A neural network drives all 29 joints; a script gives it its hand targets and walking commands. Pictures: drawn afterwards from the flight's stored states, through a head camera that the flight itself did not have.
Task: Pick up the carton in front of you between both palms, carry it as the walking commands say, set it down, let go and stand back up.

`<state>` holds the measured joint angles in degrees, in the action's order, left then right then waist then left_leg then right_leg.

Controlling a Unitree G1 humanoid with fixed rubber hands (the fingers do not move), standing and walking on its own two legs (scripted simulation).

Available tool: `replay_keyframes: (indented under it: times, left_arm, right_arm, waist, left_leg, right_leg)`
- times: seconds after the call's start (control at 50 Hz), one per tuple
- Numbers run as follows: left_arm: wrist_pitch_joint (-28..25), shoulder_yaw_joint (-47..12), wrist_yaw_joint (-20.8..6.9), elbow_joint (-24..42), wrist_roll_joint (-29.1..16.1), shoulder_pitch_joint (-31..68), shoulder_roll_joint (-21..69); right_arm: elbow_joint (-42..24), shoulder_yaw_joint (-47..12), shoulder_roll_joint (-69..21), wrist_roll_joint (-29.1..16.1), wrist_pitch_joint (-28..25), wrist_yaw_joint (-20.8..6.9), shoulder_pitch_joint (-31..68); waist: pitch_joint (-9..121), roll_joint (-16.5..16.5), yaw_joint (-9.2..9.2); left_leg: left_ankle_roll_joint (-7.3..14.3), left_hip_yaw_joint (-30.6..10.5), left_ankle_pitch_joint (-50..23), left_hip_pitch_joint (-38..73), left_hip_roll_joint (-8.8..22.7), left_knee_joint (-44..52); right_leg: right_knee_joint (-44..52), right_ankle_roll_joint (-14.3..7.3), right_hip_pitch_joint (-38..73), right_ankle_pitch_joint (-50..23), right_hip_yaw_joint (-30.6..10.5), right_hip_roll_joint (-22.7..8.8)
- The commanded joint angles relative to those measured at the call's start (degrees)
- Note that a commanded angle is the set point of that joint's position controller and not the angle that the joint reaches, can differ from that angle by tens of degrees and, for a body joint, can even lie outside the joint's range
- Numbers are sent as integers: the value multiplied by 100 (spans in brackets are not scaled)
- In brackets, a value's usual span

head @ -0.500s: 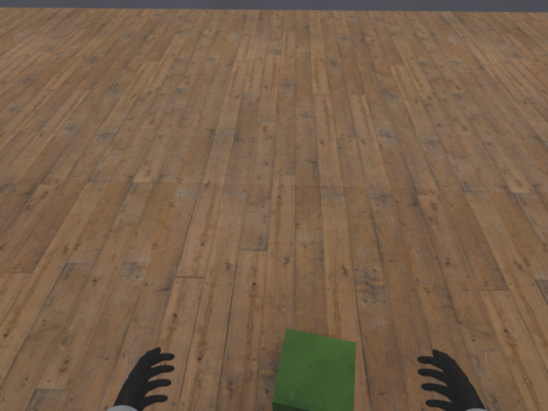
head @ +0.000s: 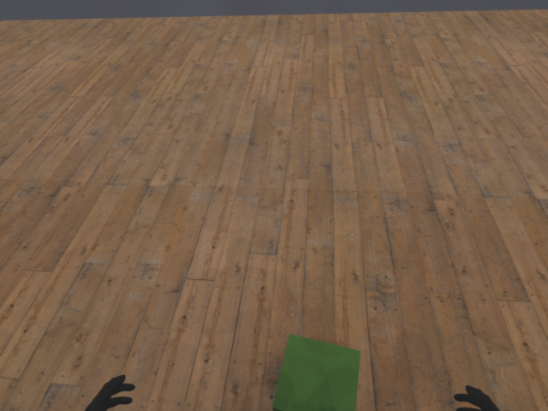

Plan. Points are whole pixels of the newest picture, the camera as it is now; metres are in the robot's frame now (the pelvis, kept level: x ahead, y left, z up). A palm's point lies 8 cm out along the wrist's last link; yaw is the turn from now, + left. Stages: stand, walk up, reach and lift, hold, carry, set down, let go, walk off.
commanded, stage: stand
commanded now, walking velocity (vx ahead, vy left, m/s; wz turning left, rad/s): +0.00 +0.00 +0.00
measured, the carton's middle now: (316, 389) +0.33 -0.06 -0.65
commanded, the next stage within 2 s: none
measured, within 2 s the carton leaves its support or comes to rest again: neither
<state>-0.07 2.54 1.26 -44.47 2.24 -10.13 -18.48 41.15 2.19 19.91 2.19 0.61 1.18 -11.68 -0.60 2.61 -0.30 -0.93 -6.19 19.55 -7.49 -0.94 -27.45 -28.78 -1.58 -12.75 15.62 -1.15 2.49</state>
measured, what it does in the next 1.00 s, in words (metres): stands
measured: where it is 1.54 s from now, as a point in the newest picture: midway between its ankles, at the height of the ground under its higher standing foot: outside the picture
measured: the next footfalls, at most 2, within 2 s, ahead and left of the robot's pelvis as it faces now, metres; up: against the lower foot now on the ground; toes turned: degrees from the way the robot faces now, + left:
none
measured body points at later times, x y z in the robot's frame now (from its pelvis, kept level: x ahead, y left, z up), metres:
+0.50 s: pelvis -0.01 +0.00 +0.01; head -0.01 -0.01 +0.45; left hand +0.11 +0.31 -0.10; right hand +0.11 -0.30 -0.11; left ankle -0.05 +0.14 -0.74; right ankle +0.00 -0.10 -0.74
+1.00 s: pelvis -0.02 +0.00 +0.01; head -0.02 -0.01 +0.46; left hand +0.08 +0.32 -0.10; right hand +0.08 -0.31 -0.11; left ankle -0.05 +0.14 -0.74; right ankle +0.00 -0.10 -0.74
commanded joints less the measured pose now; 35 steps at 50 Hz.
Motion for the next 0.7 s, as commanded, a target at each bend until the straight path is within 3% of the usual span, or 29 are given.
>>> replay_keyframes:
  times: [0.0, 0.18, 0.68]
  left_arm:
    - [-84, 216, 26, 124, -34, 190, -972]
    - [-74, 197, 14, -202, -68, 320, -989]
    - [-68, 154, -46, -841, -120, 537, -1153]
  right_arm:
    - [-164, 136, 785, -23, -111, 52, 104]
    - [123, 66, 868, -53, -137, 90, 180]
    - [844, 3, 1072, -66, -199, 57, 314]
  waist:
    - [308, -272, -4]
    - [308, -208, -24]
    - [-2, -228, -50]
  left_leg:
    - [70, -177, -1734, -141, 385, 266]
    - [82, -223, -1802, -116, 447, 397]
    - [163, -355, -1196, -176, 524, 938]
  right_leg:
    - [463, 14, 499, -1868, -611, -687]
    - [534, -7, 663, -1927, -610, -689]
    - [969, -28, 700, -993, -701, -737]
